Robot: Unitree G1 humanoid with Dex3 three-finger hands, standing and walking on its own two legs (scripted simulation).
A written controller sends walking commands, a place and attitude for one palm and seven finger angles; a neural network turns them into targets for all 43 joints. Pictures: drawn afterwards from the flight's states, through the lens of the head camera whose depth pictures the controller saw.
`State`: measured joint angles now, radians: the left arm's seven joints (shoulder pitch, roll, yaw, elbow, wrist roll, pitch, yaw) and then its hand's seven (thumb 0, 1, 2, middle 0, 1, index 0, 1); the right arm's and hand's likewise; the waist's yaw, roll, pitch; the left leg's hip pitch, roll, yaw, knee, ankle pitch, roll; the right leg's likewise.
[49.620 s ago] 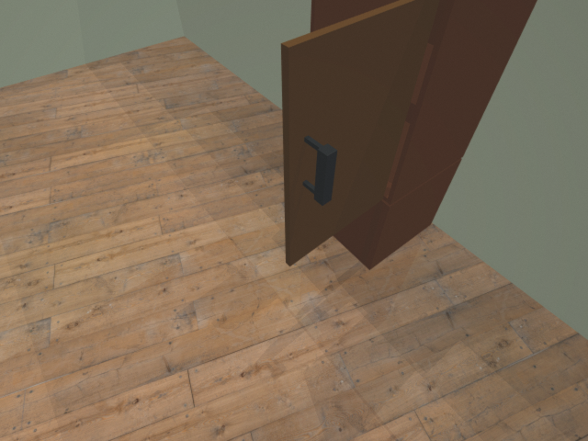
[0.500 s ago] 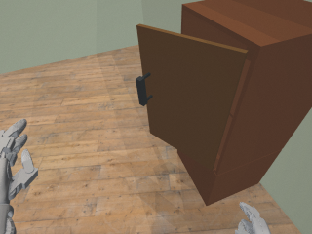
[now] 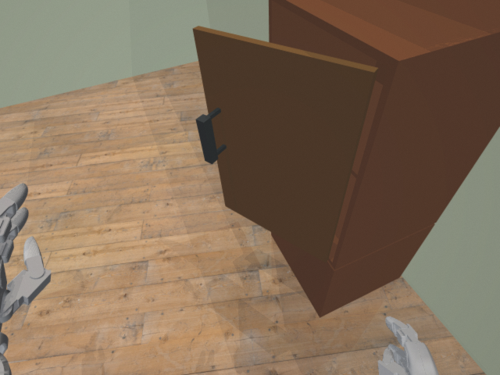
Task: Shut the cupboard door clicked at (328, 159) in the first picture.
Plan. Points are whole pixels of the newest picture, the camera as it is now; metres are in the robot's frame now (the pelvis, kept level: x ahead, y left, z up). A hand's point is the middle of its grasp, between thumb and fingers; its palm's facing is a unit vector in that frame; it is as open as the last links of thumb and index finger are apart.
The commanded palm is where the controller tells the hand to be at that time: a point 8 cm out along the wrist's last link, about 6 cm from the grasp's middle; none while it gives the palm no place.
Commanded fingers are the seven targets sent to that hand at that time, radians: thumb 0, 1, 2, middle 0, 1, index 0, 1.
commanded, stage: step back with the hand held close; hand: left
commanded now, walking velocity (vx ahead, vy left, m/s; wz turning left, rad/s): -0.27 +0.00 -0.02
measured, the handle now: (213, 135) +0.67 +0.15 +0.00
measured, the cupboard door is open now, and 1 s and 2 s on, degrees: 30 30 30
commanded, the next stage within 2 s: stop stepping back and stand still in 1.06 s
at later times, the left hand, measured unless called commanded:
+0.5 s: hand out of the picture +0.12 +0.30 +0.15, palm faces +0.44 -0.76 -0.47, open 7.4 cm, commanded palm +0.06 +0.33 +0.18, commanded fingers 0.00 0.90 0.90 -0.20 -0.30 -0.20 -0.30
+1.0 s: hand out of the picture +0.01 +0.32 +0.18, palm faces +0.56 -0.70 -0.45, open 7.4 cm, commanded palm -0.06 +0.33 +0.18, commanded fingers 0.00 0.90 0.90 -0.20 -0.30 -0.20 -0.30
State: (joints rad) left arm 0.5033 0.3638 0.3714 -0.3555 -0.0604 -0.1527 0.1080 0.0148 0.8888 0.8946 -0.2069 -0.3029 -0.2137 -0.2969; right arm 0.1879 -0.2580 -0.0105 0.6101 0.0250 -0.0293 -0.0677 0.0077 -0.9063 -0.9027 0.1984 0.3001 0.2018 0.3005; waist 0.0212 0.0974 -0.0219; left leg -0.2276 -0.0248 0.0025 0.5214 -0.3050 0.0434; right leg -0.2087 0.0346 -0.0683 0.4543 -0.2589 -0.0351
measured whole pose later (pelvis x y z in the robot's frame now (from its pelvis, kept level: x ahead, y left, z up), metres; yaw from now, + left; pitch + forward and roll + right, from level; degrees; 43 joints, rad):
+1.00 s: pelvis -0.17 +0.02 -0.02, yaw +6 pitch +2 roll -5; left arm 0.49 0.45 0.50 -0.50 -0.03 -0.26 0.14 0.01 0.88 0.89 -0.21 -0.30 -0.22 -0.30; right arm 0.21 -0.19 -0.02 0.61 0.00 -0.09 -0.07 0.01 -0.91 -0.90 0.20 0.30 0.20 0.30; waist 0.00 0.04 -0.05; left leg -0.57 0.06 0.09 0.57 -0.06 0.09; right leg -0.30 0.11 -0.02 0.92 -0.46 0.01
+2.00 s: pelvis -0.28 +0.05 +0.00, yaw -6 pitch -1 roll +1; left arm 0.52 0.37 0.40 -0.30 -0.04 -0.11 0.17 0.01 0.89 0.89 -0.21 -0.30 -0.21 -0.30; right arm 0.26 -0.22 0.02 0.68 0.01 -0.02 -0.06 0.01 -0.90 -0.90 0.20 0.30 0.20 0.30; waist 0.04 0.04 -0.09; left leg -0.45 0.02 0.05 0.82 -0.34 -0.01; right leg -0.15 0.02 -0.10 0.47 -0.32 -0.08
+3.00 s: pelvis -0.28 +0.10 +0.00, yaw -5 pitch +1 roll -2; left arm 0.56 0.40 0.39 -0.46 -0.04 -0.15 0.16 0.02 0.89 0.89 -0.21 -0.30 -0.21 -0.30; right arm 0.24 -0.20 0.02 0.61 0.01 -0.07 -0.09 0.01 -0.91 -0.90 0.20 0.30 0.20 0.30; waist -0.01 0.00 -0.04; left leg -0.32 0.02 0.08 0.48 -0.18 0.04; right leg -0.16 -0.01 -0.10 0.42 -0.28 0.00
